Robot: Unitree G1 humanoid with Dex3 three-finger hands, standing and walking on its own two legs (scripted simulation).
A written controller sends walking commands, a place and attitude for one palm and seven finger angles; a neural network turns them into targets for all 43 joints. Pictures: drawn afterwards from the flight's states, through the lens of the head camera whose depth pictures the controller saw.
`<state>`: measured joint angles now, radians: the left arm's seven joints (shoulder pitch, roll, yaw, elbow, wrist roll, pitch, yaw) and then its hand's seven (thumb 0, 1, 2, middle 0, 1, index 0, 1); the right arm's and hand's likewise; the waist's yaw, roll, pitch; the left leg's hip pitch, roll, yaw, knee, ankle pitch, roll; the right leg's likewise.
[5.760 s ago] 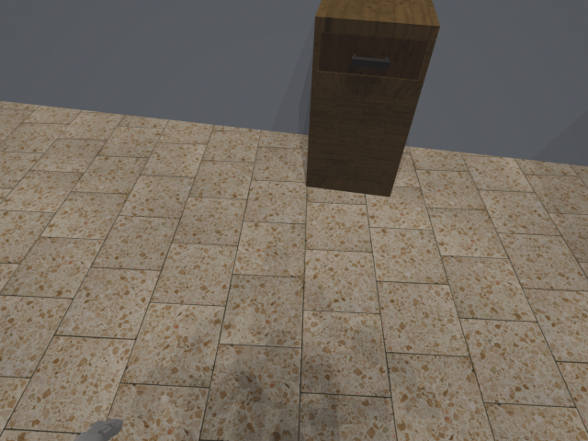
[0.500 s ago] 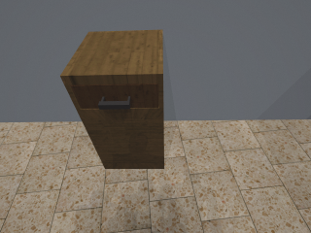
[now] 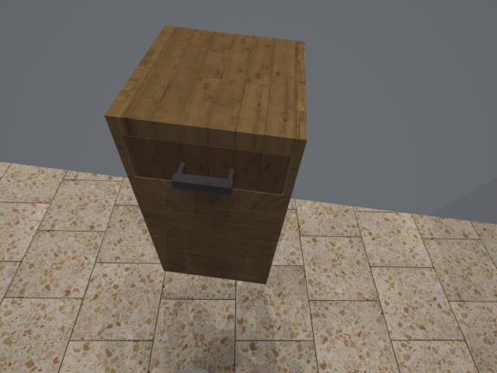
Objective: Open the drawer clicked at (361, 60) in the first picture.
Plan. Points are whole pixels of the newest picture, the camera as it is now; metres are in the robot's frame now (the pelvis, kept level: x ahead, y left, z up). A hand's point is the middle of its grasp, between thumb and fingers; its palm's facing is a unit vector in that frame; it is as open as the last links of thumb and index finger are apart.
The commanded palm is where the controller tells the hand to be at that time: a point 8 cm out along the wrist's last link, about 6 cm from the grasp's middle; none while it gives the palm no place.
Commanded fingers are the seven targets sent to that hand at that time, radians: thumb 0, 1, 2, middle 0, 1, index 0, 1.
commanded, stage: come to a stop and stand still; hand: left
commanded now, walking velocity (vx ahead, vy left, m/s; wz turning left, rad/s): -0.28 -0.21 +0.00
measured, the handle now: (204, 176) +0.53 +0.16 -0.07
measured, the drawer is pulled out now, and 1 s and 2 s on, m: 0.00 0.00 0.00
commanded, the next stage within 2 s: look again from close up in 1.68 s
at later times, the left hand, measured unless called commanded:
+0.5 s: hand out of the picture +0.07 +0.11 -0.14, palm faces -0.01 -0.96 -0.29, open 7.4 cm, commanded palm none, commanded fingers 0.00 0.90 0.90 -0.20 -0.30 -0.20 -0.30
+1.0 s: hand out of the picture -0.08 +0.10 -0.14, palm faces +0.12 -0.96 -0.25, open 7.4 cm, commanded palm none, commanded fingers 0.00 0.90 0.90 -0.20 -0.30 -0.20 -0.30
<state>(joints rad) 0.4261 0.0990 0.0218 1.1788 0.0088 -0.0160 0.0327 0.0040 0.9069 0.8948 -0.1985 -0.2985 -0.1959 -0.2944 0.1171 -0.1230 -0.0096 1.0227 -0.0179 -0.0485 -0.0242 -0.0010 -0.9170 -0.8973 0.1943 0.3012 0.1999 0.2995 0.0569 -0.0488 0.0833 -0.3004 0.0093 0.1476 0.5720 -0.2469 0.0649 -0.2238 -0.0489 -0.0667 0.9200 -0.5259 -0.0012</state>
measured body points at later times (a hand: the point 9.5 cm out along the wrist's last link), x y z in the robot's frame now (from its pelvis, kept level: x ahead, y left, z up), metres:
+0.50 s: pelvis -0.01 -0.08 +0.01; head +0.00 -0.12 +0.45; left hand +0.07 +0.16 -0.12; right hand -0.01 -0.31 -0.17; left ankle +0.03 +0.08 -0.71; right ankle -0.03 -0.17 -0.73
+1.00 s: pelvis -0.04 -0.08 +0.02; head -0.03 -0.11 +0.47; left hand -0.09 +0.15 -0.12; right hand +0.03 -0.33 -0.14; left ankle -0.07 +0.09 -0.68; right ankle -0.03 -0.17 -0.73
